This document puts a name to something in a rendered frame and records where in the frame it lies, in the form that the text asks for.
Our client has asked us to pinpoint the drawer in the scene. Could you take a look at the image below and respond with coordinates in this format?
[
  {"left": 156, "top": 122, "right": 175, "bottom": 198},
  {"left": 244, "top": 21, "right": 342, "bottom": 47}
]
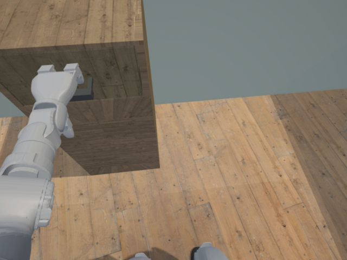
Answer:
[{"left": 0, "top": 45, "right": 143, "bottom": 105}]

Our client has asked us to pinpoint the left robot hand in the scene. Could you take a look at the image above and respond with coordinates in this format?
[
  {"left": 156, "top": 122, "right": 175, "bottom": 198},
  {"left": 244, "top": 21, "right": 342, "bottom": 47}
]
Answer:
[{"left": 31, "top": 63, "right": 84, "bottom": 138}]

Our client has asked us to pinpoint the handle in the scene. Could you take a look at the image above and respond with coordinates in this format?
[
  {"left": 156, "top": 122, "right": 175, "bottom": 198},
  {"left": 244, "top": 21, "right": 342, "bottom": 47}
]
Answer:
[{"left": 70, "top": 77, "right": 94, "bottom": 102}]

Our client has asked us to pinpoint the left robot forearm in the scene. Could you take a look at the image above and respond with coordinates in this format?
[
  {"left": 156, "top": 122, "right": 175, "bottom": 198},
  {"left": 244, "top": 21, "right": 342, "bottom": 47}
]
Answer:
[{"left": 0, "top": 99, "right": 67, "bottom": 181}]

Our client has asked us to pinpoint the left robot upper arm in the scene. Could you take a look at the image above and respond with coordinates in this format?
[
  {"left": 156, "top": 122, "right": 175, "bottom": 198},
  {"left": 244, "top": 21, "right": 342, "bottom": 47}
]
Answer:
[{"left": 0, "top": 175, "right": 55, "bottom": 260}]

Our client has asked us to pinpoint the robot right thigh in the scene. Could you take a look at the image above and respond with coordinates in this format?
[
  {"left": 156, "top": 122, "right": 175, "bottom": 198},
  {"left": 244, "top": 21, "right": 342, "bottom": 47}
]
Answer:
[{"left": 194, "top": 246, "right": 228, "bottom": 260}]

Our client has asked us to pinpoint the cabinet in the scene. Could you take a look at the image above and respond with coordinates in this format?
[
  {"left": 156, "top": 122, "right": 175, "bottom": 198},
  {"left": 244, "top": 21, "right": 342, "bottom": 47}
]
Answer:
[{"left": 0, "top": 0, "right": 160, "bottom": 176}]

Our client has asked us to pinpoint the robot left shin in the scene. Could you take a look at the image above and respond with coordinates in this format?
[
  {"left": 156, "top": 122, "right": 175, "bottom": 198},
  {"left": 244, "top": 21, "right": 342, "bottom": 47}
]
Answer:
[{"left": 135, "top": 253, "right": 149, "bottom": 259}]

